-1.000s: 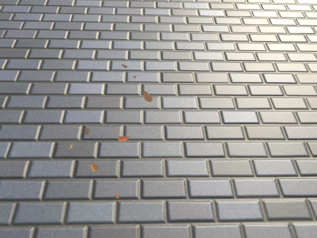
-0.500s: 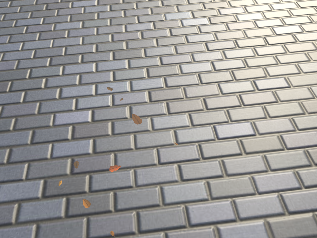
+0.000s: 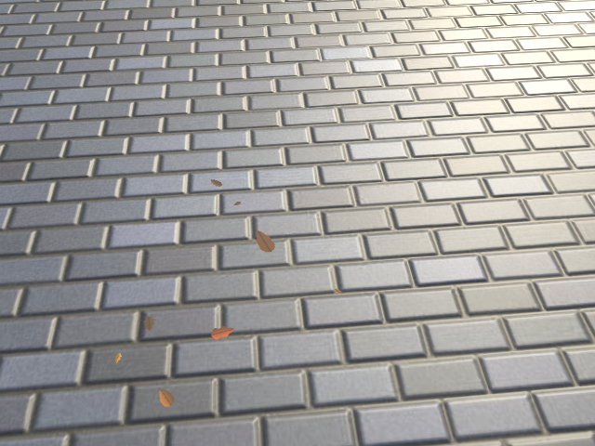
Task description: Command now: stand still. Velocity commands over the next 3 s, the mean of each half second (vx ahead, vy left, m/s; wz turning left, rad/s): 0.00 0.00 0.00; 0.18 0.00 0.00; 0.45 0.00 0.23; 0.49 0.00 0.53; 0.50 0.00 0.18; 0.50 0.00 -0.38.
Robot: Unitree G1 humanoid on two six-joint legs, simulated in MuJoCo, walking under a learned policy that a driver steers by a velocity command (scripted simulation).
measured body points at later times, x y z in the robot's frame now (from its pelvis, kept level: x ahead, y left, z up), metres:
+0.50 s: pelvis +0.01 +0.01 +0.00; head +0.01 +0.01 +0.45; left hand +0.00 +0.23 -0.16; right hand -0.02 -0.21 -0.16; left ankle -0.02 +0.11 -0.74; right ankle +0.04 -0.11 -0.74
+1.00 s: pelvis +0.09 -0.03 -0.01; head +0.10 -0.05 +0.44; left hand +0.11 +0.21 -0.15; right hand +0.01 -0.26 -0.17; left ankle -0.02 +0.10 -0.71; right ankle +0.09 -0.11 -0.74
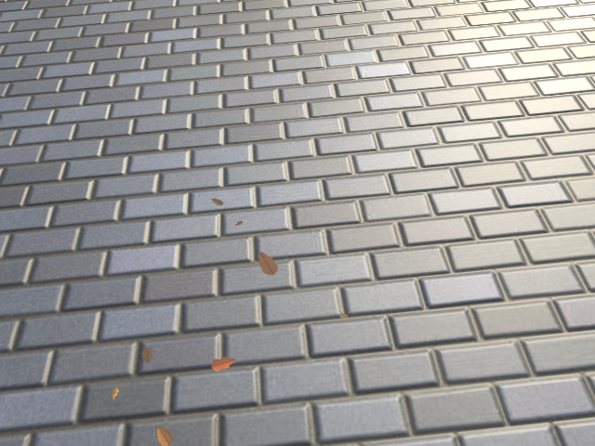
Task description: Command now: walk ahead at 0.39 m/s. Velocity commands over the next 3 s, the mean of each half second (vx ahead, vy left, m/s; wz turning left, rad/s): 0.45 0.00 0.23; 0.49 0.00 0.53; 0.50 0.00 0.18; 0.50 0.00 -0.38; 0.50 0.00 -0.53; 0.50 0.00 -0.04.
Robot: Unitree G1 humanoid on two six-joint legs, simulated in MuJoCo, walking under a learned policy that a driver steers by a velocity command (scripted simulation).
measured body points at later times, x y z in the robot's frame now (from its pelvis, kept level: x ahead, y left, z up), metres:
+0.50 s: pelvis +0.27 +0.02 -0.02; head +0.30 +0.01 +0.43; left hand +0.19 +0.24 -0.16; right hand +0.40 -0.21 -0.16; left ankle +0.33 +0.05 -0.73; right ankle +0.08 -0.10 -0.63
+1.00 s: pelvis +0.57 +0.04 -0.01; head +0.61 +0.06 +0.44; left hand +0.70 +0.34 -0.10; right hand +0.62 -0.24 -0.14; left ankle +0.35 +0.05 -0.70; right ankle +0.71 +0.00 -0.73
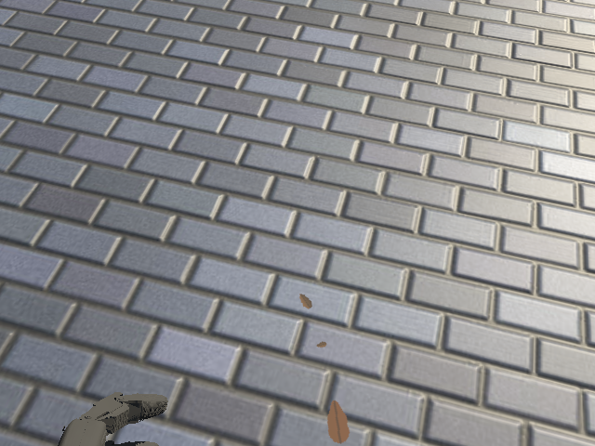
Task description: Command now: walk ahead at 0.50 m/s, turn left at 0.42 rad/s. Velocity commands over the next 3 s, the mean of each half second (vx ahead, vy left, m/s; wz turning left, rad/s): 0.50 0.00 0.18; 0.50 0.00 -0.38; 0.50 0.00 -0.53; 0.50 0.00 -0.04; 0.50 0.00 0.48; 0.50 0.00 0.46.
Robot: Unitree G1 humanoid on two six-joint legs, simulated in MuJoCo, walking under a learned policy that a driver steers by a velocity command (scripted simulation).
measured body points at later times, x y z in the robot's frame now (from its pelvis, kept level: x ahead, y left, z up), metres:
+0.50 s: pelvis +0.26 +0.02 +0.01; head +0.29 +0.04 +0.46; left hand +0.17 +0.26 -0.14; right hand +0.50 -0.17 -0.08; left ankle +0.35 +0.11 -0.72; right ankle +0.12 -0.10 -0.71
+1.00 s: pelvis +0.51 +0.03 +0.01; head +0.54 +0.02 +0.45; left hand +0.73 +0.22 -0.11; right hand +0.42 -0.21 -0.14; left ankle +0.35 +0.12 -0.72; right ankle +0.62 -0.06 -0.70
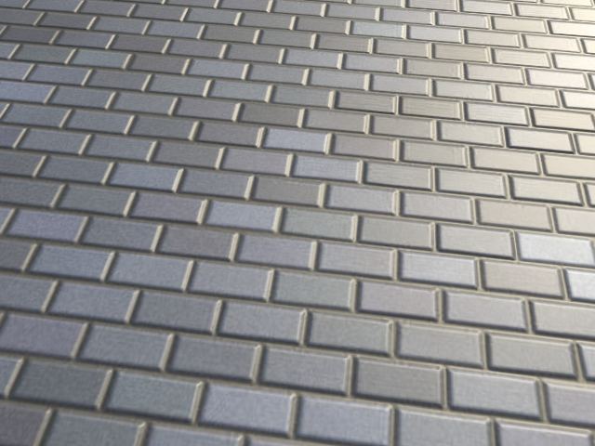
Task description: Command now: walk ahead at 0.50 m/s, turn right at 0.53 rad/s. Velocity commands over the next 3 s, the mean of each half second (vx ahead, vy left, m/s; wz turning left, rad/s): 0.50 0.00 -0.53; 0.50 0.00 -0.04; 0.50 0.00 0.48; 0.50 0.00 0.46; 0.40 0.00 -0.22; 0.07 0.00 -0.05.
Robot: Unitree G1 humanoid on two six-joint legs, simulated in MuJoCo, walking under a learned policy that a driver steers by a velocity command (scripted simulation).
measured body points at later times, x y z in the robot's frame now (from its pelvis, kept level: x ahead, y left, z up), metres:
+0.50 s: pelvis +0.27 -0.02 +0.01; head +0.30 -0.04 +0.46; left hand +0.31 +0.26 -0.11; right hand +0.42 -0.29 -0.09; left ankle +0.46 +0.07 -0.69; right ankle +0.13 -0.06 -0.72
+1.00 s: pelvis +0.52 -0.07 +0.02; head +0.55 -0.07 +0.47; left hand +0.78 +0.08 -0.08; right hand +0.40 -0.30 -0.12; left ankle +0.47 +0.05 -0.72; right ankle +0.62 -0.24 -0.69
